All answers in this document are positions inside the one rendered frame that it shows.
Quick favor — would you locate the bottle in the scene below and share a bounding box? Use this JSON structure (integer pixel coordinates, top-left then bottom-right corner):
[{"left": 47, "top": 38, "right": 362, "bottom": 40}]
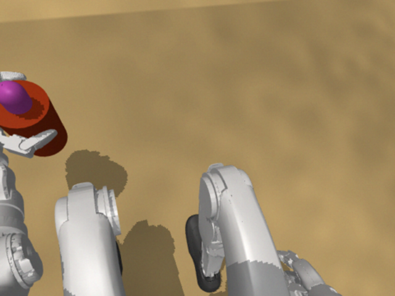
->
[{"left": 0, "top": 80, "right": 68, "bottom": 157}]

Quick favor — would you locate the right robot foot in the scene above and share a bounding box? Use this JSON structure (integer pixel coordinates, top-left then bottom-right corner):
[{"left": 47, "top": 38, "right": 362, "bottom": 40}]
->
[{"left": 185, "top": 214, "right": 220, "bottom": 293}]

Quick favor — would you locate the left robot hand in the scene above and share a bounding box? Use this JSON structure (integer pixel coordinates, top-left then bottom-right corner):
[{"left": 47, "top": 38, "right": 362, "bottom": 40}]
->
[{"left": 0, "top": 72, "right": 57, "bottom": 158}]

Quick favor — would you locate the right robot arm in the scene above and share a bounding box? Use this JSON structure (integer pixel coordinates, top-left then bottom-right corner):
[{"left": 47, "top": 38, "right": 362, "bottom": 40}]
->
[{"left": 308, "top": 284, "right": 342, "bottom": 296}]

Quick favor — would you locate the right robot hand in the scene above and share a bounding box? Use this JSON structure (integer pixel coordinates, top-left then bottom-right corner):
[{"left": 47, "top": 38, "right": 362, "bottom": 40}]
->
[{"left": 277, "top": 250, "right": 325, "bottom": 296}]

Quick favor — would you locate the left robot arm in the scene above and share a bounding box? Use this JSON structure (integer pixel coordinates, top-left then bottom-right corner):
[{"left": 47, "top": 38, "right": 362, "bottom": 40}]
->
[{"left": 0, "top": 151, "right": 43, "bottom": 296}]

